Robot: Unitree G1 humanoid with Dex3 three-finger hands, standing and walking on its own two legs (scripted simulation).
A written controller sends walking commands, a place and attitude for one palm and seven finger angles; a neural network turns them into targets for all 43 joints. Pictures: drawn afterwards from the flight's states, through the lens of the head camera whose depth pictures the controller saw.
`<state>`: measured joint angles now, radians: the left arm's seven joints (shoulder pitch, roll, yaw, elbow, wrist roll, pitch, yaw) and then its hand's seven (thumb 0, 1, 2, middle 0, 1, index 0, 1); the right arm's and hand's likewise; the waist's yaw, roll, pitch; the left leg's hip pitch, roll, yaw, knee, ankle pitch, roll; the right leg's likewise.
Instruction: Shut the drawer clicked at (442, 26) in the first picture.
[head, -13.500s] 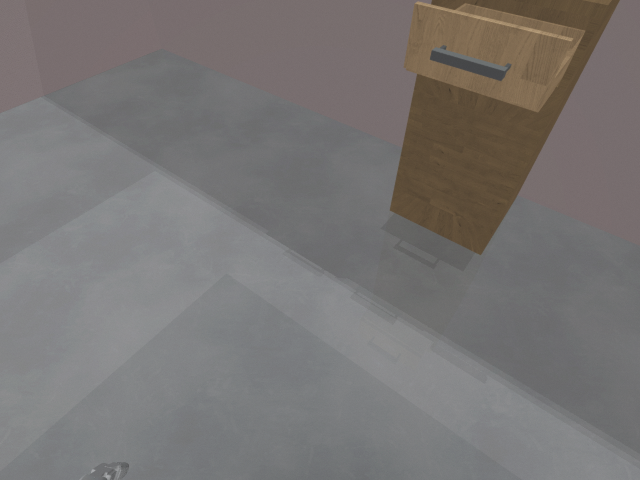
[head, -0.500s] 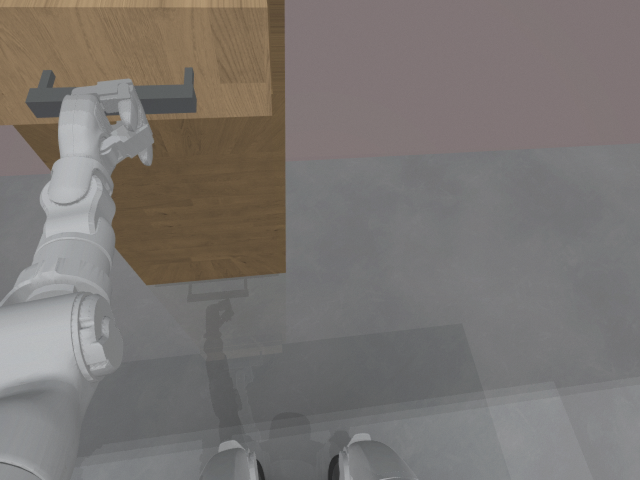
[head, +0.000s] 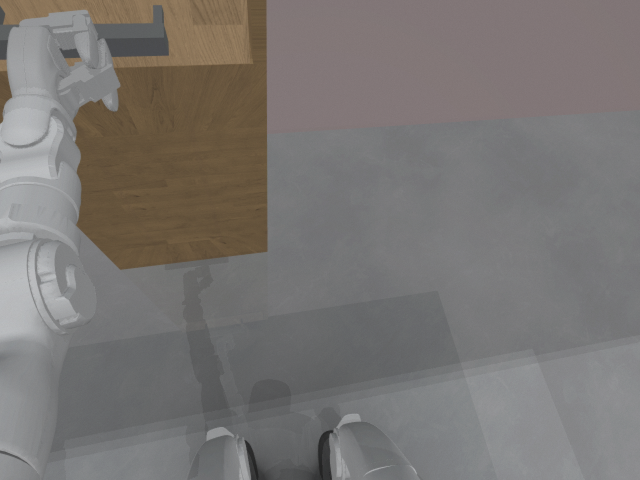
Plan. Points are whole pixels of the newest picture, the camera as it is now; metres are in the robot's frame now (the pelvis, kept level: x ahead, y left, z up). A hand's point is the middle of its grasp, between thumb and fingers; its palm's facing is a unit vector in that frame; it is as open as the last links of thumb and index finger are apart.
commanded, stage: push the drawer shut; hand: left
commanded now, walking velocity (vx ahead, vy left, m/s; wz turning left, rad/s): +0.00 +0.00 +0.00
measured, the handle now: (79, 27) +0.64 +0.20 +0.10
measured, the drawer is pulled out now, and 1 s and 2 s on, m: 0.00 0.00 0.00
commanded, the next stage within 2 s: pull the fist back off the drawer in 0.30 s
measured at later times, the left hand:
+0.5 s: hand (102, 63) +0.58 +0.16 +0.11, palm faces +0.02 -1.00 -0.02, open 3.3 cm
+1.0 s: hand (120, 71) +0.57 +0.15 +0.11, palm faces +0.02 -1.00 -0.02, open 3.3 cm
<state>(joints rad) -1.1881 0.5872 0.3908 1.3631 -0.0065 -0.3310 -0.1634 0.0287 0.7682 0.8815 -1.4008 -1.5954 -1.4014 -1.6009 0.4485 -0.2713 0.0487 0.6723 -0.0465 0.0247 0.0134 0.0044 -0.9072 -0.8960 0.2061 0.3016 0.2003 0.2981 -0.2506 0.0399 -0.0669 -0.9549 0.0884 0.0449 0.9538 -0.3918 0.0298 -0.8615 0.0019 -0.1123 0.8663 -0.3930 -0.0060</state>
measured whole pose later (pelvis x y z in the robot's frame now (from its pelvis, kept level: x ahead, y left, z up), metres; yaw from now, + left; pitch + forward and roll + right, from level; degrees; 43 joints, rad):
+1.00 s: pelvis -0.01 +0.00 +0.00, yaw -1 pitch +23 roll -4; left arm -1.17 0.56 0.37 1.28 -0.01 -0.29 -0.12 0.03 0.86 0.92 -1.40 -1.60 -1.40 -1.60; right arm 0.48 -0.27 0.05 0.65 -0.05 0.00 0.04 0.00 -0.91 -0.90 0.21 0.30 0.20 0.30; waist -0.25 0.05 -0.06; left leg -0.98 0.09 0.04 0.96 -0.38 0.03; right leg -0.89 0.01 -0.11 0.87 -0.38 -0.01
